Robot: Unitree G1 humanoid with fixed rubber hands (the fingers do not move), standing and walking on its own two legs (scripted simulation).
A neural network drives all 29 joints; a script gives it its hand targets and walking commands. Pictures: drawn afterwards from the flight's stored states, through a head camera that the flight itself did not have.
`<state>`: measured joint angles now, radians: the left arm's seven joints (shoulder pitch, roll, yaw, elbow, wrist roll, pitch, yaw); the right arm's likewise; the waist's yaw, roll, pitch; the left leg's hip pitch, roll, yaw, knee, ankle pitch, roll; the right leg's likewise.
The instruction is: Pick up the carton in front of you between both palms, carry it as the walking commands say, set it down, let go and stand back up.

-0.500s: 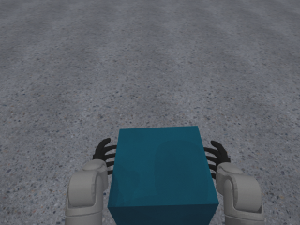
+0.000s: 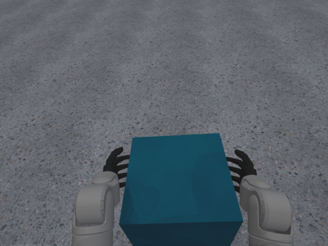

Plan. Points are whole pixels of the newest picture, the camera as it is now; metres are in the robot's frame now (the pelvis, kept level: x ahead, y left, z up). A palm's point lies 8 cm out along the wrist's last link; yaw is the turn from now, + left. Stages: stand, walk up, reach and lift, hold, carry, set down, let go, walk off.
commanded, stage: carry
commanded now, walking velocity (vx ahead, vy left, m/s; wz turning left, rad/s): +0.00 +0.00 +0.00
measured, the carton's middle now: (179, 198) +0.26 +0.00 -0.01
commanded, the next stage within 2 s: hold in 1.96 s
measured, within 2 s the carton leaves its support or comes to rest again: neither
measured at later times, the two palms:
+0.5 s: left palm (126, 106) +0.51 +0.16 +0.08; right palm (225, 108) +0.50 -0.14 +0.08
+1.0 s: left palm (137, 100) +0.54 +0.13 +0.08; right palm (234, 104) +0.52 -0.17 +0.07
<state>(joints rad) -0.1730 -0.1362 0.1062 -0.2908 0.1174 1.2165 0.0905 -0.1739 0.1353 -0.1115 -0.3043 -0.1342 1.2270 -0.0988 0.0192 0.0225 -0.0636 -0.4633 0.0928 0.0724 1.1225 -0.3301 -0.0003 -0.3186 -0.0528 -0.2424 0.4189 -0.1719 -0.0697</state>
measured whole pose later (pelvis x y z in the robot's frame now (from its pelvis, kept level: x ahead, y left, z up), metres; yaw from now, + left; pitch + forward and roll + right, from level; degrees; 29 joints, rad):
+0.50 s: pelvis +0.24 +0.02 -0.01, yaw -3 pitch +3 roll +1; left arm -0.18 -0.14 0.12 -0.34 0.13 1.22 0.08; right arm -0.18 0.14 -0.10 -0.30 -0.12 1.19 -0.10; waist 0.00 -0.04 -0.06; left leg -0.34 0.03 0.23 0.45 -0.17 0.06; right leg -0.15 -0.07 -0.12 0.47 -0.35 0.03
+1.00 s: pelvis +0.27 +0.00 -0.01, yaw -4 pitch +4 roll +1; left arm -0.17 -0.13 0.11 -0.29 0.13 1.21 0.08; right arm -0.17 0.13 -0.10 -0.28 -0.13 1.20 -0.10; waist 0.00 -0.02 -0.13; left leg -0.34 0.07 0.21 0.57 -0.27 0.01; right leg -0.12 -0.04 -0.12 0.51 -0.44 0.00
